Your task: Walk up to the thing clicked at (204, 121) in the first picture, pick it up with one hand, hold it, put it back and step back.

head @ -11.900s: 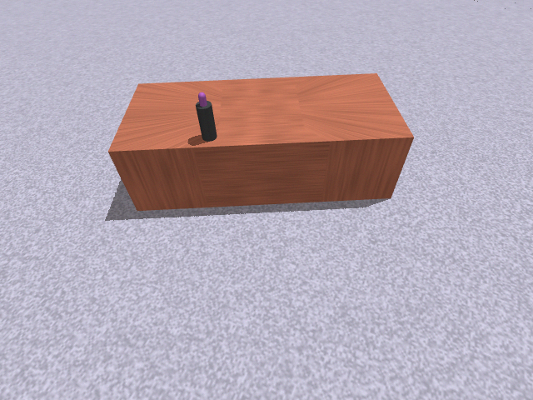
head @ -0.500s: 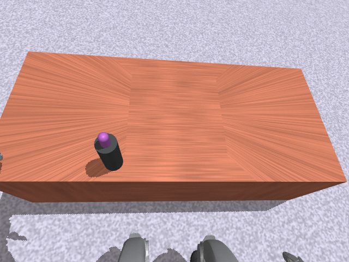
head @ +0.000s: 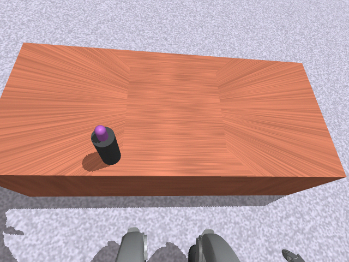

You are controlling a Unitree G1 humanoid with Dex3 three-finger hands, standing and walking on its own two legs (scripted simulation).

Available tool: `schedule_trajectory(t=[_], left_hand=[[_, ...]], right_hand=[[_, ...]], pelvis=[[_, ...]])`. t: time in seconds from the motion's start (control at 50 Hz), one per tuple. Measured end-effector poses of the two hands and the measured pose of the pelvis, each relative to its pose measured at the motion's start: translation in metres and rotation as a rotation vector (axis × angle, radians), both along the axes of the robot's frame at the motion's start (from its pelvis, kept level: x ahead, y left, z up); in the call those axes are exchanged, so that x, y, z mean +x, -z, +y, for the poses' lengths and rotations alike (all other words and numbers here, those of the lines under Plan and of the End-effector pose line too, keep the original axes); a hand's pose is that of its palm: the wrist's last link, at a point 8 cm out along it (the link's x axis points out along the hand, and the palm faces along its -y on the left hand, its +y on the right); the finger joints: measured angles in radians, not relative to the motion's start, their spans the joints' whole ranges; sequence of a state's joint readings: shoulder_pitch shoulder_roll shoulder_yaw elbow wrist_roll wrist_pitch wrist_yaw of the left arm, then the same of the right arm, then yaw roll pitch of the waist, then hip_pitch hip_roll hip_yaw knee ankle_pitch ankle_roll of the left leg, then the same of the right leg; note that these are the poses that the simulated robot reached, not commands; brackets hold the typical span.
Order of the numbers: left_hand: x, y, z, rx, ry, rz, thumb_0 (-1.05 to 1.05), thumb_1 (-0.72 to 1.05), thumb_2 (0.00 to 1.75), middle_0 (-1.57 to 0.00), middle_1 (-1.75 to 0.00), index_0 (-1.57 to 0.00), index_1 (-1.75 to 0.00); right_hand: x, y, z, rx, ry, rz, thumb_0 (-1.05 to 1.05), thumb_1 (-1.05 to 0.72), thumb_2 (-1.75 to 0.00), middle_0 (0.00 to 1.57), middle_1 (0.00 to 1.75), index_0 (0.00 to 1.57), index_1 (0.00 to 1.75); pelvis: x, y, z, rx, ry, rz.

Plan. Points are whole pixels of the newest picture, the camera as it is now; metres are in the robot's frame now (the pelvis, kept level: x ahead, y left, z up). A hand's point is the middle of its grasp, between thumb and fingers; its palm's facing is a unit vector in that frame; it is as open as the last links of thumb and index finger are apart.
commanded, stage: go down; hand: left
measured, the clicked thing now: (106, 144) +0.46 +0.20 -0.19
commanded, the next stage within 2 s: none
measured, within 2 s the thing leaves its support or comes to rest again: neither
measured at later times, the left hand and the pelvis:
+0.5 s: hand out of the picture +0.40 +0.39 +0.07, palm faces +0.17 -0.99 -0.01, open 17.2 cm; pelvis +0.00 +0.00 +0.00, yaw +0 degrees
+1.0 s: hand out of the picture +0.40 +0.39 +0.06, palm faces +0.16 -0.99 +0.01, open 17.0 cm; pelvis +0.00 +0.00 -0.01, yaw +0 degrees
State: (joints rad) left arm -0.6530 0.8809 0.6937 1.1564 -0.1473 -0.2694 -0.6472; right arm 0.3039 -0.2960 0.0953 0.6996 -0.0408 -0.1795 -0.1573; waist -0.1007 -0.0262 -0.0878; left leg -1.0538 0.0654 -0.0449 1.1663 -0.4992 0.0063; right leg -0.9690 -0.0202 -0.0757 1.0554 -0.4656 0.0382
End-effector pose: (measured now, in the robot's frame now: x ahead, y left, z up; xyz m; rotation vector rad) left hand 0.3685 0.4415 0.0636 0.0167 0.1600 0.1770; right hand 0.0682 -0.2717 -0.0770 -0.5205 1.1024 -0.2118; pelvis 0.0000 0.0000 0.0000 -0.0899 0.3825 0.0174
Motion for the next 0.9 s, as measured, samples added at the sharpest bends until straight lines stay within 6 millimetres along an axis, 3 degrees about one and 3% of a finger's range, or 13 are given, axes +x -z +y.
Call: schedule_trajectory(t=[0.9], left_hand=[[0.0, 0.0, 0.001, -0.029, 0.011, -0.083, -0.01, -0.41, 0.03, -0.06, -0.02, -0.04, -0.03]], right_hand=[[0.009, 0.004, 0.003, -0.003, -0.003, -0.014, 0.0, -0.91, -0.9, 0.21, 0.3, 0.21, 0.3]], pelvis=[[0.003, 0.004, 0.001, -0.005, -0.002, 0.012]])
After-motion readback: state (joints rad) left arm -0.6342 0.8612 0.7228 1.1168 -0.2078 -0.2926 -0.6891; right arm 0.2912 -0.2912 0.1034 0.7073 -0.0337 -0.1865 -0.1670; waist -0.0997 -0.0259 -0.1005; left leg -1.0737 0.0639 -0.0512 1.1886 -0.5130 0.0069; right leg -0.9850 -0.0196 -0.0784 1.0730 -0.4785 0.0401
